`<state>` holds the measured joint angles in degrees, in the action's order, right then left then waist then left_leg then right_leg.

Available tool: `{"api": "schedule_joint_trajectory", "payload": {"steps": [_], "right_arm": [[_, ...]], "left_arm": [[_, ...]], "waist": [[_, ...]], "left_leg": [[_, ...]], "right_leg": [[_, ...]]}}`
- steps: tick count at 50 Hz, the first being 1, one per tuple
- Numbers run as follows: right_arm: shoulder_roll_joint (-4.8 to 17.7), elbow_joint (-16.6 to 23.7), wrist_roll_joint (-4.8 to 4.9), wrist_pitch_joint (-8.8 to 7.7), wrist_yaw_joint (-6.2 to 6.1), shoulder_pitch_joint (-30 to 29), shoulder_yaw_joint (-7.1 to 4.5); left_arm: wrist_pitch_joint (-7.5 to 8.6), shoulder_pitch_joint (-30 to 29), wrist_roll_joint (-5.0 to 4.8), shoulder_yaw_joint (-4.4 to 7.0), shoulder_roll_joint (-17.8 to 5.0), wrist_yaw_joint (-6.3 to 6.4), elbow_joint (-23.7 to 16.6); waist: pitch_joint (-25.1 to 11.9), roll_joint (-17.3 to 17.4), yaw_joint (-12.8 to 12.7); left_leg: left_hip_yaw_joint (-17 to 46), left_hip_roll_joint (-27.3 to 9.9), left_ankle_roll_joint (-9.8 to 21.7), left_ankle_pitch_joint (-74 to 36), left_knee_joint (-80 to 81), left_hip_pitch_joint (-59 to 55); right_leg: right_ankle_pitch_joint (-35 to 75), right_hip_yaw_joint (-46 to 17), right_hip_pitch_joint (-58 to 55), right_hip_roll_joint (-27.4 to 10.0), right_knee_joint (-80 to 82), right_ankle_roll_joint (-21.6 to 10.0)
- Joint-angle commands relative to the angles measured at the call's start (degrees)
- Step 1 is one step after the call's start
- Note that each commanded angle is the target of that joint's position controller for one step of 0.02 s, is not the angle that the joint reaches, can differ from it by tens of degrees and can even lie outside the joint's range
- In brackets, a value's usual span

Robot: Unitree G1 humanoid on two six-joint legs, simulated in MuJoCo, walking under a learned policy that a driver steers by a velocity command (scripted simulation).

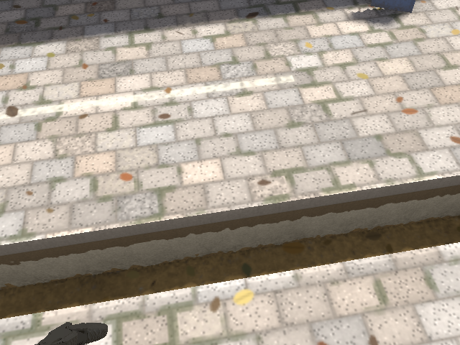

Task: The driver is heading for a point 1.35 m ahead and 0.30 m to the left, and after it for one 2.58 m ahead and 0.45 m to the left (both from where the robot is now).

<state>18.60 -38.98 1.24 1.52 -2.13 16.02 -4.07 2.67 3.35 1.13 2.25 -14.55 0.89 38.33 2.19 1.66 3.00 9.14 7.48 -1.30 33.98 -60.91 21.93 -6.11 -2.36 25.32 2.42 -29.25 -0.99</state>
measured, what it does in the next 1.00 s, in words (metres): steps on the spot, turning left: left foot, then right foot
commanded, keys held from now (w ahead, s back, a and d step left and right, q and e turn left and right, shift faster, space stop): q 0.68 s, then no key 0.12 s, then w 0.20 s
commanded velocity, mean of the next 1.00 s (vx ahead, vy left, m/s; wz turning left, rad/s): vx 0.06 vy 0.00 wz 0.50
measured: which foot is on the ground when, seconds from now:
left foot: up 0.00-0.30, down 0.32-0.80, up 0.82-1.00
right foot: down 0.00-0.32, up 0.34-0.78, down 0.80-1.00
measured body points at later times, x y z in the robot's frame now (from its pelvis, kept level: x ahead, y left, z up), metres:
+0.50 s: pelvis +0.01 +0.03 +0.02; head +0.03 +0.08 +0.46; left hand +0.06 +0.36 -0.11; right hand +0.21 -0.20 -0.06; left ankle -0.01 +0.12 -0.73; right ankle +0.06 -0.12 -0.63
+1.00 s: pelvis +0.03 +0.02 +0.02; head +0.05 +0.00 +0.47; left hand -0.02 +0.30 -0.08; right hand +0.30 -0.16 -0.08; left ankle -0.04 +0.14 -0.66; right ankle +0.07 -0.10 -0.73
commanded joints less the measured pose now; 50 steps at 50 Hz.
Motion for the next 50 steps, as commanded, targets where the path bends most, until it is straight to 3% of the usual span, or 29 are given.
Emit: {"api": "schedule_joint_trajectory", "payload": {"steps": [1,3,5,8,12,15,16,17,18,19,20,21,22,24,28,32,37,39,40,41,42,43,44,45,46,50], "right_arm": [[9.1,3.3,0.10,2.14,-0.99,3.5,-2.74],[5.6,4.3,-0.01,2.78,-0.88,3.2,-1.85],[3.4,4.9,0.03,2.26,-0.74,2.7,-1.19],[2.7,6.2,-0.30,1.82,-0.03,0.2,-0.57],[4.1,7.0,-0.29,2.05,1.23,-0.5,-0.81],[4.2,5.4,-0.65,2.08,1.86,4.1,-1.48],[5.7,5.0,-1.01,2.00,1.67,5.5,-2.17],[12.6,6.4,-1.15,1.92,0.65,5.3,-3.74],[14.7,8.0,-3.11,0.94,1.13,4.2,-3.68],[12.7,8.0,-4.13,-0.17,1.39,1.8,-3.15],[10.9,8.3,-3.23,-0.95,1.29,-1.7,-2.72],[9.0,8.7,-2.18,-1.11,1.13,-4.3,-2.15],[8.0,9.1,-1.55,-1.15,0.86,-5.7,-1.65],[6.3,9.3,-1.75,-0.94,0.39,-5.0,-0.92],[7.4,8.7,-1.16,-0.41,-0.30,-1.6,-1.50],[9.0,9.4,-1.24,0.26,-0.32,-1.9,-2.29],[8.3,9.9,-0.69,1.05,0.21,-4.7,-2.02],[7.3,9.7,0.20,1.26,0.06,-6.5,-1.56],[5.9,9.3,-0.17,1.12,-0.05,-4.8,-1.17],[2.4,9.0,-1.78,0.82,0.12,-1.3,0.05],[5.1,10.1,-1.30,0.41,-0.08,-2.8,-0.78],[8.5,9.3,-1.13,-0.04,-0.37,-3.9,-1.79],[9.0,8.6,-0.83,-0.32,-0.19,-5.0,-2.17],[7.3,7.3,-1.02,-0.32,-0.10,-4.3,-1.84],[6.5,6.9,-1.11,-0.49,0.11,-4.3,-1.62],[2.5,7.2,-0.74,-2.79,1.33,-8.4,0.05]], "left_arm": [[-1.52,1.5,-0.08,1.44,-5.9,0.70,-3.9],[-2.02,0.3,0.61,1.91,-7.5,1.26,-3.1],[-2.30,1.3,0.63,2.15,-7.4,1.59,-2.1],[-2.79,0.9,0.09,2.85,-8.8,1.65,-1.6],[-3.41,0.9,-0.86,3.70,-10.9,1.09,-0.7],[-3.78,0.7,-2.33,3.90,-11.0,1.05,0.5],[-4.09,3.4,-2.47,3.71,-9.1,1.02,2.0],[-4.15,5.7,-0.28,2.78,-5.3,0.62,1.0],[-3.67,-1.7,-0.22,3.65,-7.8,1.19,-2.1],[-3.71,-3.4,-1.12,4.32,-9.3,1.64,-2.1],[-4.06,-1.4,-1.51,4.70,-9.4,1.92,-1.0],[-4.44,0.9,-0.95,4.98,-9.3,2.31,0.9],[-4.56,2.4,-0.51,5.12,-9.3,2.40,1.5],[-4.15,3.0,-1.16,5.02,-8.8,1.91,1.7],[-3.40,-0.2,-1.63,3.98,-7.2,1.52,0.9],[-2.65,-1.2,-2.03,3.56,-7.3,0.50,0.8],[-1.79,1.4,-2.21,3.45,-8.0,-1.01,1.5],[-1.34,4.5,-1.70,3.32,-7.3,-1.54,2.4],[-1.30,5.3,-0.87,3.57,-8.8,-1.44,2.4],[-1.51,5.4,0.25,3.68,-11.9,-1.22,1.6],[-1.50,5.4,0.99,3.50,-12.2,-1.39,2.3],[-1.17,4.5,0.45,3.42,-11.5,-1.28,1.5],[-1.09,4.9,-0.54,3.38,-11.0,-0.89,1.8],[-0.96,5.0,-1.45,2.94,-10.2,-0.47,2.2],[-0.84,5.7,-1.88,2.60,-9.5,-0.11,2.7],[-1.01,9.5,-1.87,2.44,-9.6,0.61,3.4]], "waist": [[-8.6,-6.8,-2.4],[-5.7,-9.4,-1.4],[-6.9,-10.1,-2.1],[-9.0,-9.7,-2.9],[-8.6,-10.9,-3.1],[-8.3,-9.1,-0.2],[-6.4,-4.0,-0.3],[-4.8,15.2,-3.0],[-3.7,15.6,0.5],[-2.3,10.1,-0.2],[-1.2,7.8,-2.4],[-2.1,5.9,-3.4],[-3.0,6.8,-4.1],[-5.1,6.4,-4.3],[-5.6,6.3,-2.1],[-6.2,7.9,-1.3],[-8.0,8.2,-1.7],[-8.5,7.1,-4.0],[-8.9,4.0,-3.5],[-10.5,-9.4,-1.1],[-6.5,-16.8,-1.6],[-3.9,-12.3,-3.2],[-2.2,-10.7,-3.6],[-0.4,-10.8,-3.4],[1.0,-11.1,-3.9],[0.9,-10.6,-6.4]], "left_leg": [[-2.2,-6.9,-3.9,-4.0,-13.8,13.1],[-5.3,-7.2,-4.2,-8.0,-10.1,8.6],[-7.0,-7.6,-4.3,-8.8,-4.6,7.7],[-7.9,-10.0,-3.5,-10.9,4.1,3.7],[-10.1,-10.3,-1.1,-12.5,13.7,-2.0],[-13.0,-7.8,2.9,-19.9,27.9,-10.7],[-8.1,-9.0,5.5,-24.1,34.7,-14.4],[13.6,-24.3,12.0,-39.0,40.0,-19.6],[23.0,-29.8,20.7,-38.0,44.4,-12.0],[19.5,-27.0,19.3,-30.2,45.8,-9.7],[15.4,-23.7,15.7,-26.5,45.0,-9.0],[12.7,-21.4,13.3,-26.3,43.9,-9.5],[10.7,-20.0,12.8,-30.4,43.0,-9.2],[9.4,-18.3,13.2,-35.8,41.8,-10.6],[11.5,-17.7,13.7,-38.1,39.6,-16.9],[16.1,-17.7,14.7,-36.8,38.5,-15.2],[20.2,-16.7,14.1,-42.7,35.9,-15.1],[19.1,-14.4,11.2,-39.9,33.8,-12.7],[16.9,-12.1,8.3,-31.4,31.5,-8.6],[8.5,-4.6,4.6,-10.1,21.5,-1.1],[1.8,-0.2,1.6,2.9,14.6,7.0],[2.0,-3.3,0.2,0.3,6.2,9.8],[1.3,-3.7,-0.3,-3.7,2.7,13.2],[1.1,-4.3,-1.1,-6.7,1.6,15.6],[0.7,-5.2,-1.7,-9.6,1.0,17.9],[-7.8,-8.0,-2.3,-15.9,9.0,14.6]], "right_leg": [[9.2,-17.7,-17.2,-19.0,9.1,-12.1],[8.1,-10.0,-10.2,-15.0,11.9,-11.6],[11.2,-6.9,-12.4,-15.0,12.0,-12.8],[11.8,-4.7,-13.8,-17.2,11.9,-13.8],[6.5,-3.1,-13.1,-19.1,12.0,-13.2],[0.3,0.1,-10.0,-18.0,6.7,-8.5],[-7.4,3.7,-4.9,-15.0,-0.3,-3.8],[-24.9,11.4,8.8,-6.3,-18.9,3.5],[-32.1,2.9,15.0,-0.8,-29.2,3.9],[-27.9,-0.6,14.9,-2.3,-34.6,2.9],[-22.2,-1.6,14.7,-3.1,-35.3,2.5],[-19.0,-2.0,13.6,-3.5,-36.2,3.0],[-16.4,-1.7,12.0,-3.0,-37.8,3.9],[-13.5,-1.5,9.8,-2.0,-39.6,5.0],[-12.6,-2.1,10.5,-1.5,-27.0,6.1],[-15.1,-2.8,3.9,-0.4,-16.9,5.9],[-14.8,-2.3,-3.7,-0.1,-6.4,4.5],[-3.8,-0.9,-11.5,-0.8,6.3,2.6],[3.6,-4.2,-17.3,-5.2,9.0,0.7],[9.5,-16.1,-23.6,-16.0,11.1,-4.3],[2.1,-26.6,-19.2,-23.1,13.9,-13.8],[-13.6,-27.8,-17.6,-23.1,16.4,-15.2],[-25.5,-26.0,-18.4,-20.2,17.7,-13.2],[-28.8,-23.8,-19.5,-17.7,18.5,-11.1],[-28.1,-22.7,-21.0,-17.1,18.9,-10.6],[-19.5,-14.5,-20.7,-13.2,19.8,-10.3]]}}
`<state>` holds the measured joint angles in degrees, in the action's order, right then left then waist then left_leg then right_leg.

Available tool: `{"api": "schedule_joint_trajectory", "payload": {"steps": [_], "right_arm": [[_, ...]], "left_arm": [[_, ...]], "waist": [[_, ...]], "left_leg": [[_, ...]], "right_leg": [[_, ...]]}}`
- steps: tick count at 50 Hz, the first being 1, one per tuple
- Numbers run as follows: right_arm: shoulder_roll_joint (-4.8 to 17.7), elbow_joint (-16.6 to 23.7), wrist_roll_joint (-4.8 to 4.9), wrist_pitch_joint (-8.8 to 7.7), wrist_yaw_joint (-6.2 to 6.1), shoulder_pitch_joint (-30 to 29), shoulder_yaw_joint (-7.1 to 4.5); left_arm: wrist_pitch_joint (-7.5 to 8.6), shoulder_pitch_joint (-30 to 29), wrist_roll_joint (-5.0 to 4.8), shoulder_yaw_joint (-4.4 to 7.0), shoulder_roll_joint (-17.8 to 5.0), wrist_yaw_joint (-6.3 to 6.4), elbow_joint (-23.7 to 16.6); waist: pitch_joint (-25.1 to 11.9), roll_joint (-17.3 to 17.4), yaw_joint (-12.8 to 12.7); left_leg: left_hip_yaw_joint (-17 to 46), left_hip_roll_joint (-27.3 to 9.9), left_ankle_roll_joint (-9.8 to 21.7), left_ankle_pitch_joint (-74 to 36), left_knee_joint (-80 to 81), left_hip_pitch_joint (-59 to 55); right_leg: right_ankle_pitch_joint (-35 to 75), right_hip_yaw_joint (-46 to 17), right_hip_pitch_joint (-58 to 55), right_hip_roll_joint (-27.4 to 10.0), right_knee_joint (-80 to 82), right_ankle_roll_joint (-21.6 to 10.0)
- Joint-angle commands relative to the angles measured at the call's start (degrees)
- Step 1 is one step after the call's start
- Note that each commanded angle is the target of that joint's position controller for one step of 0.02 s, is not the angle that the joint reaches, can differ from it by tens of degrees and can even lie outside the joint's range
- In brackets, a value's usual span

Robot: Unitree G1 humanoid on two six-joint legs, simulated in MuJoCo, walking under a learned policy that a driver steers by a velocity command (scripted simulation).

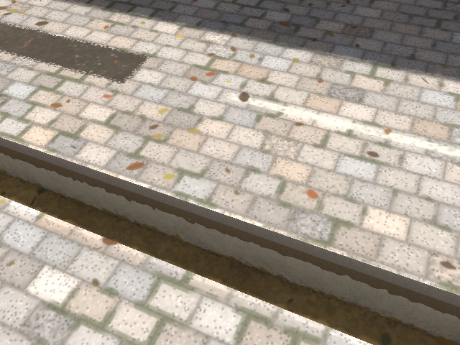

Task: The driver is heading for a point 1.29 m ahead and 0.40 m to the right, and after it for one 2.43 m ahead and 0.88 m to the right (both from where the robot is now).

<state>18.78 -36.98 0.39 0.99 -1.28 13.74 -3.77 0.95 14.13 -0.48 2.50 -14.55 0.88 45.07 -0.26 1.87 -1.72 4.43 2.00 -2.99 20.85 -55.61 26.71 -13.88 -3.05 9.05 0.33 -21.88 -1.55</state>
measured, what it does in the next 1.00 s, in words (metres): walks ahead: left foot, then right foot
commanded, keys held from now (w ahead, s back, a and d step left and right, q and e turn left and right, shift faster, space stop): w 0.34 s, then no key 0.66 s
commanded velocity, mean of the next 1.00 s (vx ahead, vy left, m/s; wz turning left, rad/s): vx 0.23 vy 0.00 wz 0.04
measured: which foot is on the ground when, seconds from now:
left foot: up 0.00-0.18, down 0.20-0.62, up 0.64-0.88, down 0.90-1.00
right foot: down 0.00-0.20, up 0.22-0.58, down 0.60-1.00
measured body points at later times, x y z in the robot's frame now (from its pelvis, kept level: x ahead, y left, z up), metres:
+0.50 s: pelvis +0.15 +0.05 +0.00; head +0.19 +0.07 +0.45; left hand +0.34 +0.30 -0.11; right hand +0.16 -0.22 -0.12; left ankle +0.07 +0.14 -0.75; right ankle +0.31 -0.10 -0.70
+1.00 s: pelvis +0.28 +0.04 -0.01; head +0.28 +0.06 +0.44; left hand +0.40 +0.29 -0.14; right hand +0.35 -0.22 -0.14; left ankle +0.28 +0.18 -0.75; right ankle +0.35 -0.06 -0.75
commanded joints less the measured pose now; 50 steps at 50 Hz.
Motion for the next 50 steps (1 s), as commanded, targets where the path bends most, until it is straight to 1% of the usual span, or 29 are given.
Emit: {"api": "schedule_joint_trajectory", "payload": {"steps": [1,3,5,7,9,10,11,12,13,16,20,23,27,29,30,31,32,33,34,35,36,37,40,43,45,46,47,49,50], "right_arm": [[1.3,5.5,0.19,-2.81,0.72,-7.4,0.24],[0.5,5.8,0.45,-3.75,1.12,-8.6,0.75],[2.2,5.3,0.93,-4.31,1.41,-7.3,0.36],[2.9,3.5,1.20,-4.64,1.55,-2.8,-0.11],[4.5,0.8,1.43,-4.32,1.03,5.6,-1.03],[7.1,-0.1,1.04,-4.27,0.46,12.7,-1.71],[14.5,-0.2,-0.15,-4.17,0.97,15.6,-3.41],[10.5,-0.7,-0.25,-4.93,1.60,15.0,-2.43],[7.2,-0.5,-0.28,-5.60,1.88,12.2,-1.16],[3.9,0.0,-0.79,-5.90,2.09,7.7,0.24],[4.0,-1.5,-0.88,-5.21,1.63,7.5,0.40],[4.9,-4.0,-0.72,-4.68,0.41,9.0,0.31],[6.1,-6.3,-0.08,-4.08,-0.08,9.7,-0.11],[6.0,-6.8,0.21,-3.62,0.02,7.9,-0.25],[6.1,-6.8,0.54,-3.44,-0.08,7.4,-0.39],[4.7,-6.3,-0.34,-3.49,-0.20,8.9,0.11],[-1.0,-7.4,-1.77,-3.54,0.62,18.7,1.96],[0.1,-9.8,-0.61,-2.94,1.42,21.8,2.06],[4.9,-9.2,0.73,-2.00,1.52,16.6,0.56],[4.5,-7.7,1.07,-1.00,0.93,10.6,0.44],[3.6,-7.4,0.60,0.11,0.13,8.3,0.49],[3.0,-7.3,-0.02,1.21,-0.55,8.3,0.50],[-0.5,-8.9,-0.74,1.84,-1.37,10.4,1.51],[-0.5,-10.3,-0.72,1.07,-0.73,11.2,1.57],[-0.3,-9.8,-2.20,1.02,-0.32,9.6,1.65],[1.2,-8.4,-2.59,1.01,-0.45,7.7,1.63],[5.0,-9.0,-1.98,0.81,-0.61,5.3,0.65],[1.3,-8.4,-1.95,-0.61,-0.57,2.0,1.50],[1.1,-8.7,-1.76,-1.28,-0.40,1.3,1.55]], "left_arm": [[0.67,-0.7,-0.34,2.28,-10.1,0.58,-3.4],[0.62,0.8,-0.49,2.54,-11.5,0.31,-3.2],[0.60,2.4,-0.95,2.73,-12.7,-0.32,-2.9],[0.38,1.7,-1.62,2.45,-12.6,-0.81,-3.0],[0.59,1.8,-0.98,1.23,-9.3,-1.16,-2.7],[1.14,0.6,0.06,-0.26,-4.8,-1.68,-3.8],[2.47,0.9,-0.53,-0.60,-3.3,-1.41,-7.1],[3.19,-1.6,-1.81,1.16,-9.4,-0.96,-7.4],[3.50,-2.0,-2.44,1.80,-10.8,-1.22,-7.4],[3.81,-2.1,-0.70,1.91,-9.1,-2.00,-6.1],[3.06,-3.9,0.47,0.98,-5.5,-2.64,-6.2],[2.98,-9.2,0.42,-0.14,-3.0,-2.90,-7.7],[2.91,-10.2,0.61,0.43,-4.8,-3.80,-8.4],[2.67,-8.6,0.87,1.36,-6.7,-3.60,-8.4],[2.78,-1.7,1.94,1.94,-8.2,-3.27,-6.1],[3.01,3.2,2.38,2.69,-11.5,-2.58,-5.2],[2.42,5.0,3.00,2.17,-12.2,-2.20,-5.7],[1.51,5.4,1.61,1.06,-7.6,-2.40,-5.3],[0.81,1.6,0.28,0.80,-6.9,-2.46,-5.8],[0.47,-2.6,0.23,0.40,-5.7,-2.37,-6.1],[0.42,-5.9,0.73,-0.08,-4.8,-2.36,-6.2],[0.41,-8.3,1.21,0.15,-5.3,-2.26,-6.2],[0.21,-10.8,2.17,0.37,-4.7,-1.90,-5.7],[-0.43,-10.5,0.91,0.64,-5.6,-0.88,-4.3],[-0.77,-9.2,0.79,-0.05,-3.8,-0.71,-2.9],[-0.88,-8.1,0.97,-0.31,-3.2,-0.77,-2.1],[-1.14,-6.3,0.90,0.01,-3.4,-0.61,-2.0],[-1.25,-5.8,1.15,0.00,-3.9,0.06,-0.9],[-1.46,-4.8,1.23,-0.04,-3.5,0.45,-0.2]], "waist": [[3.2,-11.2,-2.4],[3.3,-11.8,-3.1],[3.1,-11.7,-2.7],[2.8,-10.2,0.4],[0.6,-7.9,5.0],[-3.8,0.2,8.1],[-5.7,14.3,7.3],[-1.2,8.9,7.9],[3.5,7.9,6.2],[5.0,5.5,3.8],[3.5,3.5,2.6],[3.2,4.3,3.9],[1.7,4.2,3.3],[0.3,3.9,1.1],[-2.8,2.8,-1.7],[-8.7,-2.0,-2.9],[-18.6,-13.5,0.7],[-24.9,-15.3,0.2],[-17.6,-10.6,-0.4],[-10.3,-7.3,0.3],[-5.3,-5.6,1.4],[-3.2,-7.3,2.7],[-3.3,-9.9,4.3],[-5.4,-7.7,4.7],[-2.0,-6.3,4.7],[1.4,-4.4,3.6],[4.5,3.4,0.4],[5.3,5.3,0.0],[4.9,5.6,-0.5]], "left_leg": [[-4.1,-2.7,-0.5,-3.1,7.7,7.0],[-5.4,-2.6,0.3,-2.4,15.5,1.2],[-6.3,-2.0,1.4,-2.2,20.7,-3.9],[-7.1,-1.4,3.0,-8.8,27.9,-12.8],[-5.1,-2.2,4.8,-8.4,30.3,-26.1],[7.4,-11.7,7.7,-3.0,34.1,-35.3],[31.7,-24.3,16.4,12.4,41.1,-38.8],[37.3,-25.5,19.7,20.8,44.6,-34.1],[31.5,-23.0,18.3,19.8,44.7,-31.7],[17.2,-15.8,15.0,-0.1,45.9,-27.2],[4.3,-12.0,14.2,-37.9,43.7,-23.4],[-1.4,-9.2,12.1,-44.4,42.1,-18.2],[0.7,-12.4,11.8,-42.6,37.7,-20.6],[1.8,-12.5,10.5,-45.6,32.9,-23.1],[1.0,-10.4,9.1,-48.0,26.2,-23.0],[-1.2,-5.9,6.3,-38.7,15.3,-19.1],[-1.3,0.2,2.2,-0.4,-5.0,-4.6],[4.2,1.8,0.9,21.0,-13.1,-1.6],[4.0,-0.8,0.3,19.2,-15.5,1.2],[1.6,-2.4,-0.3,16.2,-14.0,3.0],[1.0,-3.6,-0.9,13.8,-9.6,1.8],[0.7,-4.8,-1.4,11.1,-4.3,-1.8],[-1.7,-4.1,-1.6,7.6,9.4,-12.4],[-2.9,-3.7,-0.3,-7.1,21.0,-20.3],[-2.2,-4.2,1.7,-9.6,26.0,-22.4],[1.3,-7.1,3.2,-6.9,30.6,-19.4],[2.3,-6.6,4.9,7.4,33.0,-7.6],[2.8,-6.4,4.1,11.4,37.1,-1.9],[2.7,-6.1,3.4,8.4,37.2,-2.2]], "right_leg": [[-9.6,-12.3,-3.3,-10.6,12.3,-9.7],[-7.0,-11.0,-0.7,-11.0,12.0,-10.3],[-7.7,-11.8,1.3,-12.5,11.4,-11.2],[-9.1,-12.0,5.3,-12.9,9.4,-10.3],[-7.7,-9.3,12.3,-10.6,2.2,-7.3],[-8.7,-3.2,18.5,-5.4,-14.8,-3.3],[-16.9,2.8,32.5,0.4,-31.9,-0.5],[-18.4,-1.2,37.9,-1.5,-41.2,-0.6],[-12.7,-2.2,40.6,-3.8,-43.6,-1.5],[-1.0,-1.3,37.9,-7.0,-39.4,-1.2],[7.1,2.7,31.4,-4.9,-29.5,2.2],[16.4,5.1,21.5,-1.9,-16.4,2.9],[18.4,3.2,16.7,-0.7,-10.7,0.3],[15.1,3.4,13.7,0.2,-8.1,-2.0],[21.3,3.9,6.0,0.9,-4.9,-3.4],[43.9,-0.5,-5.3,-4.8,-6.0,-5.9],[60.0,-16.4,-24.2,-19.9,-9.6,-16.4],[48.7,-25.7,-24.8,-23.9,-5.6,-20.1],[32.3,-23.1,-16.8,-21.3,-1.3,-17.9],[21.0,-19.4,-9.7,-18.3,1.7,-15.1],[14.3,-15.7,-1.9,-16.2,4.7,-13.4],[9.2,-13.3,4.1,-14.2,6.8,-12.0],[9.2,-7.1,11.1,-10.2,7.7,-10.9],[-2.5,-6.4,12.4,-10.0,7.2,-9.7],[-16.4,-6.0,16.6,-7.9,7.7,-5.2],[-19.3,-4.8,17.1,-6.0,5.7,-2.5],[-15.2,-0.8,10.8,-2.5,3.4,-0.7],[-6.4,0.2,3.4,-2.0,-1.8,0.0],[-3.6,0.3,2.1,-2.2,-2.7,-0.4]]}}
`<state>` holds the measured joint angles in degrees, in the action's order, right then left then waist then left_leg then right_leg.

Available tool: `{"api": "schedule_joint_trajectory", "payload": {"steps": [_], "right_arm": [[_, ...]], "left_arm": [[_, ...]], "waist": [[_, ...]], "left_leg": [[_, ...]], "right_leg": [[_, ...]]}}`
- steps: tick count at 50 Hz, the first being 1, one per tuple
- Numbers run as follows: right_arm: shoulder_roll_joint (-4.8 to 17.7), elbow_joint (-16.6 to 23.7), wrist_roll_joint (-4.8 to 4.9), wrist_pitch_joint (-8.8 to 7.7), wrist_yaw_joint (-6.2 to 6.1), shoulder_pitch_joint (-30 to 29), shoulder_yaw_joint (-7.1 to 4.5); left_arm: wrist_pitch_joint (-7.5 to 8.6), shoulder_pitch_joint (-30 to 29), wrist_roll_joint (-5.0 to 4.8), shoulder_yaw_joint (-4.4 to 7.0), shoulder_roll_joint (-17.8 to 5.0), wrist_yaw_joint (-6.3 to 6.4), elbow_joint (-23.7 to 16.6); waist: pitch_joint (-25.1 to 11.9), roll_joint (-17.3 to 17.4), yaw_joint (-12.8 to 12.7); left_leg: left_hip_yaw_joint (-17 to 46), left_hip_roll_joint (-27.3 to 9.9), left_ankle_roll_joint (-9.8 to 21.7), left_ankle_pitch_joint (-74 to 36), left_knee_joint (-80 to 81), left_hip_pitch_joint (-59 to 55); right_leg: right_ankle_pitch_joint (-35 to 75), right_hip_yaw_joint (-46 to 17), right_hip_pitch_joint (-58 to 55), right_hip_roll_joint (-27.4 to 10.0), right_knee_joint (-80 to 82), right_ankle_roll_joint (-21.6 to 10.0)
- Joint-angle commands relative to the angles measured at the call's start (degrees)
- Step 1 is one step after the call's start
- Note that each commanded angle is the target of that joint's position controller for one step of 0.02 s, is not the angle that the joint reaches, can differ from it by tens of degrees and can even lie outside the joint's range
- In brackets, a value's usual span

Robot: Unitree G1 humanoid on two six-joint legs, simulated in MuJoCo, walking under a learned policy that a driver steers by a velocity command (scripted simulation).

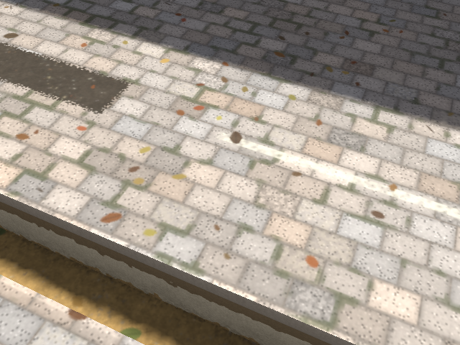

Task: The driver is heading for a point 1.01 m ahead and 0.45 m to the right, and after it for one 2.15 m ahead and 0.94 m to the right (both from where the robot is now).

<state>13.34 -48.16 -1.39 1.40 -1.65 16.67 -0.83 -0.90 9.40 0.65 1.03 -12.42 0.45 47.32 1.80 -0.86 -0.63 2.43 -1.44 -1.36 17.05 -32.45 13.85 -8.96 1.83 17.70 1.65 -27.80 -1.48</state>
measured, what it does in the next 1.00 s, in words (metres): lifts its left foot, turning right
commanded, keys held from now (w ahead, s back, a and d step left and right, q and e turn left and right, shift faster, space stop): no key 0.26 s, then e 0.44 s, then w+e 0.30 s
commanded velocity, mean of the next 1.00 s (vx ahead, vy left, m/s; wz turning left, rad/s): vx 0.07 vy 0.00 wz -0.31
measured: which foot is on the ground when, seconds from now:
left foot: down 0.00-0.60, up 0.62-1.00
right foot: down 0.00-1.00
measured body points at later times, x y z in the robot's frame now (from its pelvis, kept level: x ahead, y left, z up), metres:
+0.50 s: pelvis +0.04 +0.02 -0.01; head +0.06 +0.01 +0.44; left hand +0.15 +0.29 -0.13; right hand +0.09 -0.27 -0.14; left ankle +0.01 +0.13 -0.73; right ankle +0.06 -0.10 -0.73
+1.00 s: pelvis +0.07 -0.01 +0.02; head +0.08 -0.03 +0.47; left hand +0.23 +0.25 -0.09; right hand +0.16 -0.34 -0.07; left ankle +0.19 +0.14 -0.70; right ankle +0.05 -0.09 -0.73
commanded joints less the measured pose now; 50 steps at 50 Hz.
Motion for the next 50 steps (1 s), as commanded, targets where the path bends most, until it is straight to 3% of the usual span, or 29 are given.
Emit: {"api": "schedule_joint_trajectory", "payload": {"steps": [1,3,7,14,18,21,22,24,26,29,30,31,32,33,34,35,36,37,38,40,45,49,50], "right_arm": [[5.9,2.1,0.37,-2.32,0.15,-2.0,-1.30],[6.0,1.1,0.62,-2.80,0.21,-0.1,-1.35],[5.8,-0.9,0.90,-2.52,0.13,2.4,-1.48],[5.8,-2.9,1.16,-1.69,0.44,1.4,-1.65],[8.2,-2.3,1.16,-0.68,-1.24,1.6,-3.06],[8.9,-1.8,1.12,0.02,-2.18,2.3,-3.92],[9.7,-1.3,1.12,0.13,-2.44,1.4,-4.30],[10.3,1.1,1.32,-0.15,-2.84,-4.0,-4.72],[11.0,2.7,1.82,-0.84,-3.01,-7.2,-5.11],[12.2,2.7,3.38,-0.72,-2.84,-9.0,-5.82],[11.1,1.8,3.10,-0.63,-2.37,-5.8,-5.74],[8.2,4.8,1.25,-0.57,-2.30,-7.0,-5.03],[6.9,6.9,0.64,-0.95,-2.14,-12.3,-4.27],[7.5,7.0,1.73,-1.22,-1.71,-10.6,-4.46],[8.4,6.1,2.10,-1.15,-1.75,-9.5,-4.69],[9.7,5.6,1.71,-1.07,-2.32,-9.4,-5.16],[10.8,5.7,1.29,-1.03,-2.61,-9.4,-5.59],[10.5,6.3,1.42,-1.11,-2.33,-9.4,-5.62],[9.8,6.8,1.63,-1.34,-1.98,-10.3,-5.47],[9.5,8.3,2.19,-2.11,-1.49,-12.6,-5.36],[8.6,9.5,2.16,-5.05,-0.15,-15.7,-4.95],[8.5,10.5,2.45,-6.85,1.12,-16.8,-4.45],[8.4,11.3,2.14,-7.33,1.68,-17.3,-4.56]], "left_arm": [[0.23,0.8,0.30,1.43,-5.7,1.12,-1.8],[0.20,1.0,0.55,1.39,-5.9,1.22,-0.6],[0.59,1.1,-0.18,1.23,-5.7,1.09,1.8],[-0.30,2.2,-0.89,1.28,-6.7,2.02,5.6],[-0.85,-1.1,-1.68,2.10,-9.1,2.62,3.5],[-1.63,-1.5,-1.51,2.28,-8.1,2.62,2.0],[-1.92,-0.9,-1.33,2.34,-7.7,2.45,1.5],[-2.24,0.0,-1.18,2.48,-7.1,1.48,0.6],[-2.13,-2.1,-1.64,2.49,-7.0,0.21,-1.1],[-1.97,1.9,-1.51,3.29,-7.8,-0.96,-0.4],[-2.03,3.0,-1.42,4.29,-10.1,-0.95,-0.8],[-1.95,4.3,-0.95,6.43,-18.4,-0.34,-2.0],[-0.98,8.4,0.67,5.45,-17.5,-0.58,-1.8],[0.26,6.0,0.53,4.71,-15.8,-0.40,-2.7],[1.06,3.2,-0.37,4.71,-15.0,-0.14,-3.9],[1.11,0.8,-1.11,4.73,-14.7,0.21,-4.6],[1.04,0.9,-1.88,4.38,-13.3,0.70,-4.6],[0.72,1.9,-2.23,4.19,-12.5,0.95,-4.5],[0.60,3.5,-2.26,4.13,-12.3,1.26,-3.9],[0.81,4.8,-2.12,4.27,-13.0,1.87,-3.9],[1.94,5.9,-1.81,5.14,-15.6,2.44,-3.9],[1.62,6.0,-2.04,5.41,-16.2,2.15,-4.9],[1.11,6.8,-1.56,5.50,-16.7,2.19,-5.2]], "waist": [[2.4,7.7,-1.7],[1.4,4.4,-0.8],[-1.4,1.3,0.4],[-2.0,0.4,0.2],[-2.5,0.5,1.4],[-2.1,3.8,1.7],[-1.8,5.9,1.3],[-1.3,11.1,0.2],[0.5,8.7,0.4],[-2.6,6.7,-1.3],[-3.5,2.0,-1.1],[-3.1,-14.2,-0.5],[-7.9,-13.9,-4.2],[-7.7,-8.2,-2.2],[-6.3,-3.5,-0.8],[-5.2,-0.2,-0.2],[-6.7,-0.3,0.0],[-7.0,-1.6,-0.2],[-6.7,-3.2,-0.7],[-4.2,-5.7,-1.6],[-2.2,-6.8,-2.9],[-1.1,-7.4,-3.5],[-2.3,-7.4,-3.7]], "left_leg": [[4.6,-2.4,1.4,9.6,13.5,9.4],[3.8,-1.7,1.1,3.3,11.8,5.7],[2.4,-0.9,1.5,-7.0,9.3,0.2],[1.1,0.0,1.6,-14.3,10.1,-3.1],[-1.0,-0.2,2.5,-17.9,6.6,-6.2],[1.2,-4.7,5.5,-21.1,6.9,-6.7],[3.2,-7.9,7.3,-21.7,7.9,-6.3],[8.7,-16.4,12.5,-23.6,9.6,-4.3],[9.0,-18.8,13.5,-26.2,9.3,-4.1],[1.2,-13.8,8.2,-26.4,2.2,-2.3],[-3.0,-9.7,4.8,-19.6,-5.0,0.3],[-10.1,1.0,-2.2,3.2,-21.6,15.4],[0.8,4.8,-2.9,24.5,-35.6,19.7],[4.3,2.8,-2.7,22.7,-41.4,21.7],[4.1,1.5,-2.6,18.3,-42.6,22.1],[4.1,0.5,-2.7,13.4,-40.3,23.0],[4.6,-1.0,-2.6,9.2,-36.9,21.3],[4.2,-0.8,-3.0,6.0,-34.8,19.9],[3.8,-0.6,-3.1,3.4,-31.7,20.2],[3.9,-0.1,-3.4,0.7,-24.0,22.0],[4.3,1.1,-3.6,-2.1,-8.0,18.3],[3.5,2.0,-3.2,-3.2,-2.8,13.7],[2.6,3.1,-2.5,-2.8,-3.0,12.1]], "right_leg": [[-6.2,-4.4,-6.6,-3.4,2.7,-0.7],[-2.6,-5.1,-5.6,-4.0,3.1,-1.0],[6.0,-4.9,-6.5,-4.2,2.3,-0.6],[12.0,-5.2,-8.4,-4.3,1.7,-0.7],[13.9,-5.7,-2.0,-2.9,-2.3,-1.8],[9.0,-4.8,3.3,-1.2,-7.1,-1.2],[4.5,-3.9,4.7,-0.6,-9.7,-0.8],[-15.4,-2.3,7.5,-1.4,-18.1,-0.5],[-21.8,-2.8,9.9,-3.9,-19.2,-0.7],[-6.7,0.9,-0.6,-1.4,-6.4,-1.4],[2.3,-3.4,-6.0,-1.7,-0.1,-3.0],[15.2,-28.4,-12.3,-14.9,7.7,-12.3],[22.1,-40.1,-15.6,-22.0,11.2,-20.1],[24.1,-35.1,-15.4,-21.7,9.6,-20.2],[23.4,-29.1,-14.4,-18.7,8.3,-17.5],[21.2,-25.9,-13.6,-16.7,8.2,-14.7],[13.5,-24.1,-13.4,-14.6,9.1,-12.9],[2.9,-23.9,-12.7,-12.3,11.1,-12.5],[-9.0,-24.6,-13.4,-11.2,13.3,-12.2],[-19.4,-27.5,-14.5,-10.9,16.8,-12.3],[-20.3,-29.5,-12.6,-10.7,17.7,-11.9],[-22.1,-31.0,-7.1,-9.8,16.7,-11.8],[-21.4,-31.8,-7.0,-9.1,16.3,-11.8]]}}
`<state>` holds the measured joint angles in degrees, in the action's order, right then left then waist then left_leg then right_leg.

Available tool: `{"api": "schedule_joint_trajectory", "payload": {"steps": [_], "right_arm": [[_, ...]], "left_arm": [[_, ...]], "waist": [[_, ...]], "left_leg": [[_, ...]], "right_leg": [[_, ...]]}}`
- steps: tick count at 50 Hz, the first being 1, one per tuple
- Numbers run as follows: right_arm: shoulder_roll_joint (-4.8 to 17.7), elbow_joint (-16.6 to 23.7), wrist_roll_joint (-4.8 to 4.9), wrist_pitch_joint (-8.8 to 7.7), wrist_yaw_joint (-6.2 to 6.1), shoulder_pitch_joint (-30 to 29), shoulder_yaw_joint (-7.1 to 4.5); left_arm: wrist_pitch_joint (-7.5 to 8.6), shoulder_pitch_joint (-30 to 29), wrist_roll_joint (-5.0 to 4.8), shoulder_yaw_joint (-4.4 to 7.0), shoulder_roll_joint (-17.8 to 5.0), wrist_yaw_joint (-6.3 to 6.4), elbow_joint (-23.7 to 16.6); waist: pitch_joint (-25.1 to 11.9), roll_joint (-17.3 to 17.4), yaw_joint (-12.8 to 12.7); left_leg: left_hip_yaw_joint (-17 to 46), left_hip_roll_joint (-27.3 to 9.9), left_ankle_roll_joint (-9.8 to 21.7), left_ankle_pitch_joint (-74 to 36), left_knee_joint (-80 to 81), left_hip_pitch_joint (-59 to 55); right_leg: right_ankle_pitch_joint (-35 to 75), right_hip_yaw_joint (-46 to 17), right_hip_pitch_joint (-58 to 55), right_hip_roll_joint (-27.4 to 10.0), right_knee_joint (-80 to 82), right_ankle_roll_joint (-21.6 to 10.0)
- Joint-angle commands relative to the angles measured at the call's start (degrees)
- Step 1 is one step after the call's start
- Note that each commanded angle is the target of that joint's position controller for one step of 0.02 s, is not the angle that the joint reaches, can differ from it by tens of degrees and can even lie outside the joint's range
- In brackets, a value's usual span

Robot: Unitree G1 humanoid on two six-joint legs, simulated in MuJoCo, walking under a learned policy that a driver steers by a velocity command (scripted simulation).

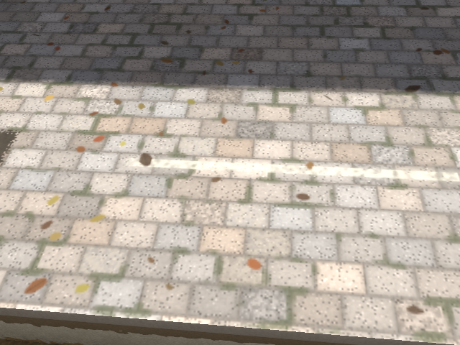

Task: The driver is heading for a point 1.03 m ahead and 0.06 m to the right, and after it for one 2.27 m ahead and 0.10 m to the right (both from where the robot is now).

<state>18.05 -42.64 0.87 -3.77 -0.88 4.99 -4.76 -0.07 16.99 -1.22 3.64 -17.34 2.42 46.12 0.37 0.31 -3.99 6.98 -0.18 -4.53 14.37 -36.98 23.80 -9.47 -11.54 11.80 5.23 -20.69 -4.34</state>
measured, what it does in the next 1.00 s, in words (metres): walks ahead, turning right: left foot, then right foot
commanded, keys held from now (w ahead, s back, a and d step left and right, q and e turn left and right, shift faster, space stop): w+e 0.44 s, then w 0.10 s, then no key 0.46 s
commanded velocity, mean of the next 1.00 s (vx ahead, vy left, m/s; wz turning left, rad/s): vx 0.34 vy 0.00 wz -0.39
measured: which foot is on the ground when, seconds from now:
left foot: up 0.00-0.12, down 0.14-0.64, up 0.66-0.98, down 1.00-1.00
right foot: down 0.00-0.12, up 0.14-0.62, down 0.64-1.00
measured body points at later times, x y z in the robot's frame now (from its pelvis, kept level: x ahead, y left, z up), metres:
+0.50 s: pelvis +0.16 +0.03 -0.01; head +0.18 +0.03 +0.44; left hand +0.40 +0.23 -0.11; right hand +0.08 -0.25 -0.13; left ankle +0.08 +0.16 -0.75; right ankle +0.19 -0.17 -0.67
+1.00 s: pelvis +0.45 -0.09 -0.05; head +0.48 -0.10 +0.39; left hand +0.52 +0.18 -0.18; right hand +0.58 -0.37 -0.14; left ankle +0.66 -0.08 -0.75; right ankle +0.18 -0.15 -0.74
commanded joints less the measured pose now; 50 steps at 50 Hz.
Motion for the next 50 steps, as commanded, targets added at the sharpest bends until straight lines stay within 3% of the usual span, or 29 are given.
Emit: {"api": "schedule_joint_trajectory", "payload": {"steps": [1,6,7,8,9,11,16,22,23,28,30,31,32,33,34,35,36,37,38,39,40,41,43,44,45,46,47,49,50], "right_arm": [[4.0,6.2,-0.12,-2.51,1.24,-5.1,-0.57],[5.3,3.6,0.23,-2.70,0.59,9.8,-1.55],[7.8,3.2,-1.13,-2.24,0.13,15.5,-1.86],[12.5,2.5,-2.85,-1.56,0.93,15.9,-2.81],[12.3,3.0,-2.11,-1.62,1.16,11.3,-3.09],[6.5,4.6,-1.22,-1.78,0.76,6.0,-1.30],[5.1,1.7,-1.22,-2.78,0.44,9.7,-0.55],[7.0,-1.5,-0.86,-1.17,0.83,14.1,-0.74],[7.7,-3.0,-2.08,-1.50,0.67,17.4,-0.92],[5.5,-5.2,-0.34,-1.72,0.86,20.5,-0.03],[6.0,-3.0,-1.21,-1.69,0.66,13.2,0.44],[10.3,-1.0,-1.18,-2.98,0.91,8.4,-0.52],[11.5,1.3,0.12,-5.02,1.66,0.1,-1.11],[5.4,2.8,0.84,-6.04,2.01,1.3,0.21],[2.3,3.3,2.01,-6.27,2.12,7.1,1.43],[3.4,1.3,3.37,-4.90,1.90,9.8,0.76],[0.6,2.1,3.24,-3.80,2.05,13.4,1.54],[0.1,2.5,2.34,-2.13,1.65,12.9,1.84],[0.4,1.6,2.57,-1.02,1.89,9.2,1.86],[2.8,2.3,2.11,-0.12,1.94,6.5,1.16],[4.7,2.9,2.33,-0.52,2.52,1.9,0.65],[4.3,3.7,1.96,-0.12,3.13,-2.3,1.01],[0.4,7.0,1.87,0.63,3.79,-8.2,2.63],[-5.5,8.0,-0.10,0.76,4.13,-6.4,5.36],[-5.5,6.8,0.16,0.51,4.35,-5.9,4.94],[-0.7,4.6,0.10,0.64,4.47,-2.7,2.84],[-1.1,5.6,-1.41,0.18,3.88,-3.0,2.78],[4.1,2.6,-3.18,-0.01,2.29,6.5,0.63],[6.4,1.0,-3.83,0.44,2.06,12.4,-0.16]], "left_arm": [[-0.18,-0.8,0.40,2.89,-12.0,0.32,-4.1],[-1.22,-2.3,0.75,0.99,-7.1,-0.04,-5.6],[-0.91,0.3,1.22,-0.33,-2.0,-0.53,-5.2],[-0.06,-0.6,0.10,0.16,-3.8,-0.83,-9.1],[0.64,-1.5,-0.04,1.07,-7.9,-0.70,-9.9],[0.18,0.4,0.38,2.44,-10.6,-0.65,-7.0],[0.36,-4.3,0.18,1.74,-5.2,-2.01,-10.4],[-0.22,-7.1,0.45,1.36,-4.0,-3.20,-13.7],[0.10,-6.2,0.91,1.93,-4.3,-3.31,-13.5],[1.57,-9.2,0.38,1.40,-2.7,-4.72,-14.8],[2.30,0.9,0.42,2.11,-3.3,-5.47,-11.5],[2.82,14.0,1.35,3.41,-5.4,-4.93,-6.4],[2.55,29.1,1.45,5.02,-8.0,-3.81,-1.2],[3.26,19.2,1.42,3.96,-10.5,-3.04,-4.5],[4.30,13.9,0.15,1.91,-8.8,-3.45,-6.6],[3.84,10.4,-0.54,1.26,-6.6,-3.71,-6.6],[2.92,9.3,-0.44,2.10,-9.1,-4.23,-4.4],[3.33,6.8,-0.68,1.80,-9.1,-4.91,-3.8],[4.14,5.5,-0.77,1.14,-5.0,-4.77,-3.1],[5.04,4.0,0.03,0.94,-5.9,-4.84,-4.2],[6.31,5.8,-0.12,0.66,-3.9,-3.33,-3.5],[6.04,2.6,-0.50,1.39,-5.6,-1.06,-3.9],[4.65,3.2,-0.76,0.59,-4.7,1.49,-3.7],[1.93,0.7,-1.04,0.97,-5.9,2.54,-4.4],[2.45,2.9,-1.52,1.99,-8.7,2.38,-4.1],[4.08,3.4,-0.95,1.86,-7.5,1.42,-4.0],[5.07,2.1,-1.21,1.70,-6.9,0.55,-4.1],[4.87,3.4,-0.57,2.31,-7.1,-0.66,-3.4],[4.22,5.1,1.04,2.57,-6.3,-1.23,-3.8]], "waist": [[-0.4,-8.3,0.0],[-1.9,-5.0,8.0],[-5.4,5.1,8.8],[-1.7,13.6,6.7],[4.1,13.2,4.9],[5.1,8.3,3.4],[2.8,5.7,5.7],[2.6,4.4,7.8],[1.0,3.8,8.0],[2.0,4.9,7.0],[-0.5,6.5,-0.2],[-6.9,6.0,-7.2],[-8.8,3.1,-17.2],[-0.9,-13.9,-10.8],[-1.0,-10.6,-4.3],[1.3,-0.2,-0.1],[0.6,1.9,5.6],[0.9,-2.7,7.3],[4.7,0.7,5.9],[5.7,0.3,5.8],[7.5,-2.6,4.1],[9.2,-7.3,4.5],[10.3,-7.6,4.5],[5.6,-4.1,7.2],[1.9,-5.3,6.6],[2.2,-2.4,6.8],[1.5,-4.3,7.7],[-6.3,-8.0,12.2],[-11.2,-6.6,14.1]], "left_leg": [[-1.7,1.7,1.3,0.0,2.4,1.2],[-1.6,-2.3,4.9,-2.9,14.5,-25.7],[10.1,-13.6,7.7,9.1,18.6,-31.7],[29.0,-22.0,14.2,24.8,25.6,-29.0],[32.0,-23.7,16.3,29.8,28.3,-22.6],[18.8,-17.8,12.9,17.7,28.4,-19.0],[1.3,-13.3,13.3,-6.5,29.7,-21.4],[-7.8,-13.5,16.1,-22.5,26.9,-24.1],[-6.3,-17.1,17.3,-28.6,23.9,-27.1],[-8.3,-16.6,16.3,-31.4,13.7,-28.6],[-15.0,-13.6,13.6,-53.3,1.4,-12.7],[-15.4,-12.9,13.0,-59.1,-12.0,-1.4],[-15.0,-10.7,9.3,-46.4,-33.5,15.6],[-13.2,-0.6,5.7,17.5,-56.1,24.8],[1.9,1.2,8.8,23.1,-54.5,25.7],[3.4,0.7,9.0,19.0,-51.4,25.7],[1.5,-0.3,8.8,16.5,-47.6,29.3],[2.1,-3.1,8.0,17.5,-43.4,28.9],[3.0,-6.0,7.5,16.6,-41.3,34.5],[1.5,-4.8,7.7,12.1,-37.9,34.3],[3.1,-6.1,8.4,8.2,-32.1,39.6],[-0.4,-5.0,7.0,-1.5,-22.7,35.4],[-2.8,-3.6,5.8,-6.6,-14.9,29.5],[-9.1,0.3,6.7,-16.9,-1.0,2.9],[-8.1,1.0,6.9,-26.2,-1.6,-10.3],[-13.6,4.1,7.5,-25.0,-4.5,-11.6],[-12.1,3.6,9.3,-20.8,-2.6,-14.0],[-10.7,3.8,12.6,-18.6,8.0,-18.1],[-4.3,-3.2,12.5,-32.8,7.1,-29.2]], "right_leg": [[-20.5,-18.8,0.1,-12.4,8.5,-9.0],[-23.8,-15.8,17.4,-6.7,-4.6,-2.9],[-25.0,-6.5,22.0,-0.6,-24.0,1.0],[-25.0,-1.4,33.5,1.0,-32.1,1.3],[-19.7,0.2,37.1,-4.5,-37.5,2.2],[-11.7,1.4,32.3,-6.8,-39.9,3.6],[1.8,3.1,33.7,-10.0,-40.7,3.4],[6.0,7.0,33.2,-10.5,-38.0,5.1],[8.5,4.9,34.4,-10.7,-44.2,4.3],[4.3,12.1,34.0,-8.3,-45.5,1.1],[4.5,18.9,9.1,-2.9,-39.7,-0.7],[6.3,24.1,-12.0,2.4,-38.1,0.0],[13.4,22.2,-32.4,1.5,-29.7,-1.4],[31.3,2.2,-25.0,-12.7,-11.0,-8.2],[38.3,-13.7,-16.5,-19.1,-7.5,-12.0],[40.9,-11.5,-12.6,-21.8,-7.4,-12.1],[30.3,-14.2,-10.9,-23.5,-7.9,-14.4],[17.9,-22.3,-3.4,-27.5,-6.5,-16.7],[15.6,-22.8,-2.8,-29.5,-7.3,-17.0],[13.3,-19.7,0.7,-27.1,-7.2,-15.0],[5.1,-17.5,-2.0,-26.2,-6.3,-11.0],[0.6,-10.9,2.6,-22.1,-3.7,-8.5],[-6.4,-7.2,8.4,-17.9,0.3,-7.3],[-2.4,3.3,22.9,-12.3,4.4,-5.0],[-2.4,2.8,23.4,-15.2,7.1,-3.8],[6.3,6.9,21.6,-14.6,6.0,-4.7],[17.2,9.2,17.6,-14.1,5.1,-3.5],[36.8,12.7,-2.6,-10.5,-8.9,0.8],[24.9,12.2,-0.3,-9.0,-19.9,2.6]]}}
Velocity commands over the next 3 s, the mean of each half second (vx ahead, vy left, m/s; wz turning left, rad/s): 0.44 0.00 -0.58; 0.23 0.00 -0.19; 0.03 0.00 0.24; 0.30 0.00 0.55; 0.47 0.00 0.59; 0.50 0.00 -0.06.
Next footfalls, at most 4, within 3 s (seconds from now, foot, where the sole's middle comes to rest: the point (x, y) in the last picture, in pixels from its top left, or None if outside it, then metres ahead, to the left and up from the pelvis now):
0.14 left None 0.12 0.16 -0.79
0.64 right None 0.21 -0.16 -0.79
1.00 left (295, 285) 0.70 -0.09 -0.79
1.64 right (364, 277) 0.73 -0.30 -0.79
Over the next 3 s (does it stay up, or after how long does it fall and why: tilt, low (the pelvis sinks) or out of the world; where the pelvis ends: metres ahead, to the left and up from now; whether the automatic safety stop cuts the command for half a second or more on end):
stays up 1.31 0.01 -0.01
